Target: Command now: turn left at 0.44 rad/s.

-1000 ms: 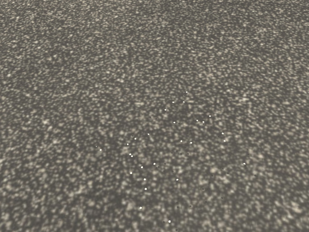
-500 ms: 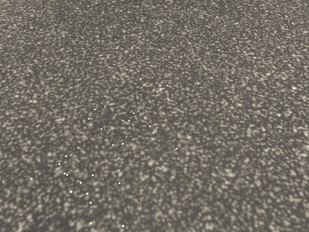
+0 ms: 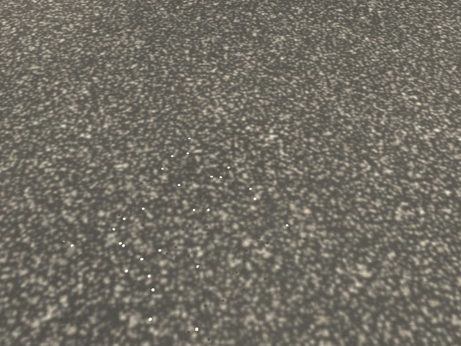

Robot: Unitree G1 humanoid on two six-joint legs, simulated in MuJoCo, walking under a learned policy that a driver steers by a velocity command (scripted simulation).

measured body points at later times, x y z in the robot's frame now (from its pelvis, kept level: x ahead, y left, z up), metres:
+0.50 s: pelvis -0.01 +0.01 +0.01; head +0.03 +0.03 +0.46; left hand +0.05 +0.31 -0.11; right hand +0.15 -0.25 -0.10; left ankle -0.02 +0.09 -0.73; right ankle +0.04 -0.12 -0.69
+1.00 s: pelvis +0.00 -0.02 +0.01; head +0.02 -0.01 +0.46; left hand -0.01 +0.25 -0.12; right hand +0.17 -0.24 -0.13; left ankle -0.07 +0.08 -0.73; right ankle +0.04 -0.11 -0.73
